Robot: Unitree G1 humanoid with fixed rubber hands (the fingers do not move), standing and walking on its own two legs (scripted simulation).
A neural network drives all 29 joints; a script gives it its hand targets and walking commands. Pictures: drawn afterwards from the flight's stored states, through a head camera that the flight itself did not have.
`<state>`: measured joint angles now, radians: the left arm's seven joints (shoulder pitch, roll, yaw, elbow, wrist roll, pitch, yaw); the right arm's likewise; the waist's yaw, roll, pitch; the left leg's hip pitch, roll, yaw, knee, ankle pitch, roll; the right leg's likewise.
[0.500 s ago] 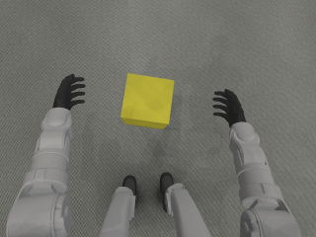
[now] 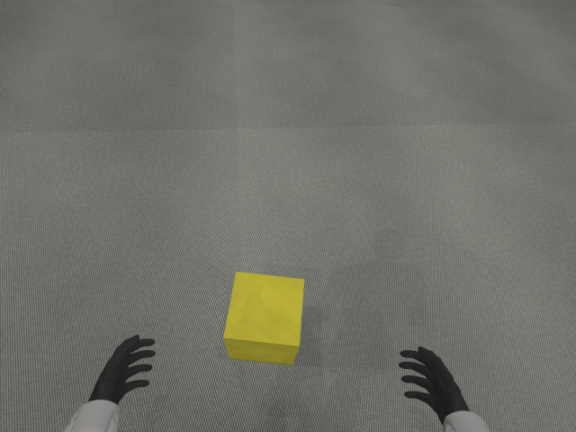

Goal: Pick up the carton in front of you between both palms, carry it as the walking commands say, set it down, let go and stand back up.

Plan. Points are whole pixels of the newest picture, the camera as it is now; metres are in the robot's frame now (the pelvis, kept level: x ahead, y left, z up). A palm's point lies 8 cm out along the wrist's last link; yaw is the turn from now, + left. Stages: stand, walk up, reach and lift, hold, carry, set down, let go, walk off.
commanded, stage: let go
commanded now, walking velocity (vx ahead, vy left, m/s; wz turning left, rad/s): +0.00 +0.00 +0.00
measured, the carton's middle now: (265, 320) +0.48 +0.01 -0.65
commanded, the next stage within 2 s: stand in 0.54 s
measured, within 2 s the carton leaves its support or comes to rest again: neither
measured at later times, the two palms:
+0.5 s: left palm out of the picture +0.16 +0.24 -0.07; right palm (451, 410) +0.16 -0.23 -0.06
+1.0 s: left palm out of the picture +0.12 +0.24 -0.11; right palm out of the picture +0.14 -0.27 -0.12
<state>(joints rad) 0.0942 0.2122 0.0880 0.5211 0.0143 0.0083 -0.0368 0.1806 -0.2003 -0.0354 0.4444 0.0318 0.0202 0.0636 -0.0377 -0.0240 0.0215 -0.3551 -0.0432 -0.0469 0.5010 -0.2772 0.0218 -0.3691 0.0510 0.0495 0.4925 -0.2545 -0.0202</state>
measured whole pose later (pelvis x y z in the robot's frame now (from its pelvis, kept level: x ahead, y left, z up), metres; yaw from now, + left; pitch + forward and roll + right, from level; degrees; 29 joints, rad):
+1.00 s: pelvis +0.05 -0.02 -0.01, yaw +1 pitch +4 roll +0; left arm 0.35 0.24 -0.01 0.73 0.01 -0.05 0.03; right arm 0.31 -0.27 0.01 0.77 -0.02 -0.05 -0.03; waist 0.00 0.02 -0.10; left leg -0.23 -0.02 -0.05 0.55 -0.39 0.00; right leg -0.25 0.05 0.01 0.56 -0.39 -0.04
